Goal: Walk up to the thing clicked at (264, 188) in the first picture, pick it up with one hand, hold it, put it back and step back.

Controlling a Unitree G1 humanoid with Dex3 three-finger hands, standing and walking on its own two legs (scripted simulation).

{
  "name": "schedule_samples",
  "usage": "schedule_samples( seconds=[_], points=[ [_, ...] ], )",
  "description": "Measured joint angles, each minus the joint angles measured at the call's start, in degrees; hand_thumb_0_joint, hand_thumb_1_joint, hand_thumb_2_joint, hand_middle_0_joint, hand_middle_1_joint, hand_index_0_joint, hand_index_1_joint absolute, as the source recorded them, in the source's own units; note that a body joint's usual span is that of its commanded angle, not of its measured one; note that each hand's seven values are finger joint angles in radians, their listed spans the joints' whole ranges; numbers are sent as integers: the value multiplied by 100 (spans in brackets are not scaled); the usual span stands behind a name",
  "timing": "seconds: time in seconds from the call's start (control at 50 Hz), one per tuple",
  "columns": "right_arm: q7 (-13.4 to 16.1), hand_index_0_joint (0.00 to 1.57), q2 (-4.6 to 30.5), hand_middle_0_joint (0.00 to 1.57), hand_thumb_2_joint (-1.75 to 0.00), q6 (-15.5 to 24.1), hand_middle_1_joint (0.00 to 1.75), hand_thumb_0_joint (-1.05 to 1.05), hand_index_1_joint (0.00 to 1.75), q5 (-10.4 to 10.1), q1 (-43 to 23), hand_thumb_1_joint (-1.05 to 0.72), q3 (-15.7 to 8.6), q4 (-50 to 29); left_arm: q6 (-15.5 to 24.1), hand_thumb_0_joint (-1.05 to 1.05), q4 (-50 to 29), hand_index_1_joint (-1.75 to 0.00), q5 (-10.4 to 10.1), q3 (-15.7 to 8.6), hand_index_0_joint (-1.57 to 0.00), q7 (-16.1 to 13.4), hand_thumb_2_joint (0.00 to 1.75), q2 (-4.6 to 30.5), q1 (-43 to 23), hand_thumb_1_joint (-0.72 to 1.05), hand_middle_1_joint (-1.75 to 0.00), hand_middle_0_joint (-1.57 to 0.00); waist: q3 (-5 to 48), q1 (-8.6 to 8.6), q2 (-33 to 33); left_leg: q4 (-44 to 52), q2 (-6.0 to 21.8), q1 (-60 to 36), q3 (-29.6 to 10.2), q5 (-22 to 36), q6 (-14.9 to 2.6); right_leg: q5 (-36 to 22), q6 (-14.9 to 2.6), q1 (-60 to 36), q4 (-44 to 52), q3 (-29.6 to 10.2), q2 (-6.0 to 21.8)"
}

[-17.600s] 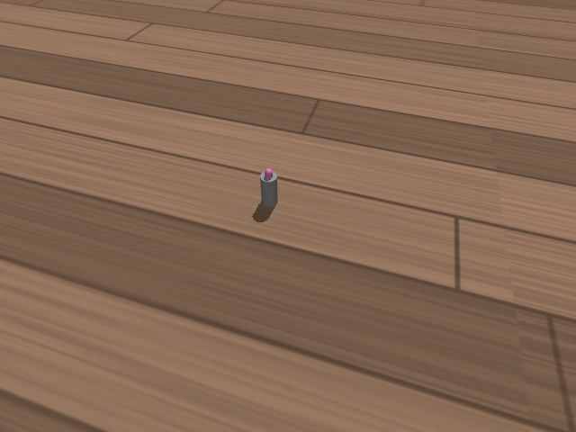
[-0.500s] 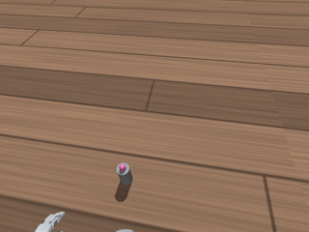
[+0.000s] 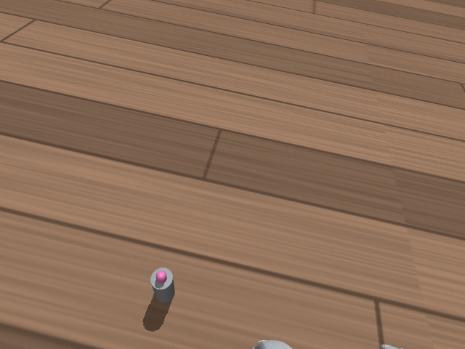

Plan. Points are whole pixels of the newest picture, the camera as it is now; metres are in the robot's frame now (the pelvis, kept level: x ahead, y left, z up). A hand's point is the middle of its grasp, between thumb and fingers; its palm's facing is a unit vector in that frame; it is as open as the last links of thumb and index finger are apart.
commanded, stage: walk up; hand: left
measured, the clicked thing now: (163, 284) +0.44 +0.20 -0.66
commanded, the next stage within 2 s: stand in 1.64 s
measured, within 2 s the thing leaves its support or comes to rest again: neither
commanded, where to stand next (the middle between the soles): +0.09 -0.01 m, yaw +1 degrees
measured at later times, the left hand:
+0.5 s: hand out of the picture +0.11 +0.25 -0.15, palm faces -0.01 -0.91 -0.41, open 7.4 cm
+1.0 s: hand out of the picture +0.11 +0.24 -0.14, palm faces -0.01 -0.93 -0.36, open 7.4 cm
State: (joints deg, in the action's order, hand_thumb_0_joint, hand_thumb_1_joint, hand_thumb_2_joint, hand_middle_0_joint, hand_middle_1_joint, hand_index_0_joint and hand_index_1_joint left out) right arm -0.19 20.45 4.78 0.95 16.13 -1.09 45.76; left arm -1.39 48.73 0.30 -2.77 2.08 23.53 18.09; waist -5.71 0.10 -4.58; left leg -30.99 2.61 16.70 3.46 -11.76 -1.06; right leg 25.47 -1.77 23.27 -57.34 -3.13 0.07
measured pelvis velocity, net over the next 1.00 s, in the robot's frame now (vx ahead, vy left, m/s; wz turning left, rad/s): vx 0.04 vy -0.02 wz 0.01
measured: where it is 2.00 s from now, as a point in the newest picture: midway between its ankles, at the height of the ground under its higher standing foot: outside the picture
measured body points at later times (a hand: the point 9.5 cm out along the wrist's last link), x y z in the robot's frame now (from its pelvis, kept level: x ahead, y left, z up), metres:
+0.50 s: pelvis +0.02 -0.02 -0.01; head +0.04 -0.03 +0.44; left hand +0.11 +0.30 -0.12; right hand +0.09 -0.33 -0.14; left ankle +0.04 +0.12 -0.73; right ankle +0.06 -0.17 -0.73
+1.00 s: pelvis +0.04 -0.02 +0.01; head +0.05 -0.02 +0.46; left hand +0.12 +0.29 -0.12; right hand +0.13 -0.32 -0.12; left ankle +0.03 +0.12 -0.73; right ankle +0.06 -0.17 -0.73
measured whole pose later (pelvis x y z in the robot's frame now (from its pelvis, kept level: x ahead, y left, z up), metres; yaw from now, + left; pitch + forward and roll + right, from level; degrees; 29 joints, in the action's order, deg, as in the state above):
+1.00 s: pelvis +0.04 -0.02 +0.01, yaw +1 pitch -2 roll +0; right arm -1.4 21.1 -0.3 -0.1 4.9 -0.6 63.6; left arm 1.3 64.7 0.3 0.0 0.1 20.8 5.7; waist -3.0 0.2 0.7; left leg -24.3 1.8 9.2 -0.6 -13.5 1.5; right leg 11.1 2.7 10.3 -23.2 1.4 3.6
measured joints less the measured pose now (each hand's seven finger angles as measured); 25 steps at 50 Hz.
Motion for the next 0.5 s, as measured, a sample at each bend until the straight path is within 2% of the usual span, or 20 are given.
schedule_samples(
  seconds=[0.1, 0.16, 0.18, 0.2, 0.24, 0.28, 0.34, 0.4, 0.44, 0.48, 0.5],
  points=[
    [-45, 20, 98, 20, -90, -167, 30, 1, 30, 42, -184, -90, 21, 2, 134, 1, 133, -30, -41, 13, -20, -47, 90, -1, -56, 91, -30, -20, 33, -1, 143, -164, 78, -42, 72, -194, 71, -446, 195, -119, 1156, 100, 342],
    [-88, 20, 210, 20, -90, -323, 30, 1, 30, 7, -290, -90, 5, 24, 254, 0, 258, -30, -7, 9, -20, -128, 90, -15, -86, 91, -30, -20, 71, -22, 360, -700, 176, 157, 26, -514, 147, -927, 218, -493, 2038, 289, 275],
    [-86, 20, 267, 20, -90, -387, 30, 1, 30, -25, -349, -90, -14, 77, 296, 0, 325, -30, 14, -4, -20, -170, 90, -72, -128, 91, -30, -20, 48, -5, 540, -941, 287, 230, -34, -654, 161, -966, 271, -545, 2070, 349, 170],
    [-72, 20, 303, 20, -90, -461, 30, 1, 30, -57, -407, -90, -36, 150, 326, 0, 371, -30, 47, 0, -20, -199, 90, -135, -157, 91, -30, -20, 36, -5, 712, -1130, 347, 293, -146, -779, 98, -918, 289, -554, 2002, 413, 85],
    [-36, 20, 303, 20, -90, -582, 30, 1, 30, -92, -460, -91, -50, 282, 358, 0, 405, -30, 89, 66, -20, -215, 90, -205, -184, 91, -30, -20, 100, 42, 823, -1455, 163, 414, -344, -1406, 40, -822, 272, -495, 1879, 406, 102],
    [-46, 20, 298, 20, -90, -632, 30, 1, 30, -117, -506, -91, -39, 408, 359, 0, 421, -30, 99, 117, -20, -217, 90, -250, -233, 91, -30, -20, 129, 105, 833, -1689, -1, 462, -352, -1730, 21, -810, 249, -455, 1865, 323, 178],
    [-80, 20, 299, 20, -90, -641, 30, 1, 30, -150, -547, -91, -44, 569, 386, 0, 422, -30, 124, 159, -20, -232, 90, -293, -359, 91, -30, -21, 122, 88, 888, -1603, -50, 420, -374, -1647, -7, -868, 279, -440, 1966, 337, 251],
    [-101, 20, 264, 20, -90, -620, 30, 1, 30, -122, -538, -91, -33, 723, 394, 0, 384, -30, 117, 158, -20, -238, 90, -245, -519, 90, -30, -21, 92, 85, 822, -997, -54, 162, -351, -1421, -2, -860, 318, -363, 1924, 346, 324],
    [-95, 20, 182, 20, -90, -568, 30, 1, 30, -84, -554, -91, -42, 866, 348, 0, 406, -30, 72, 144, -20, -247, 90, -173, -663, 90, -30, -21, 15, 75, 626, -524, -163, -35, -282, -614, 146, -801, 370, -320, 1791, 282, 452],
    [-94, 20, 99, 20, -90, -531, 30, 1, 30, -41, -532, -91, -29, 992, 275, 0, 469, -30, 4, 140, -20, -266, 90, -141, -769, 90, -30, -21, 17, 80, 444, -388, -243, -130, -199, -518, 220, -804, 358, -334, 1794, 195, 528],
    [-109, 20, 91, 20, -90, -530, 30, 1, 30, -45, -516, -91, -16, 1051, 252, 0, 516, -30, -15, 153, -20, -271, 90, -152, -808, 90, -30, -21, 53, 63, 456, -397, -202, -131, -218, -549, 226, -804, 321, -383, 1878, 207, 477]
  ],
)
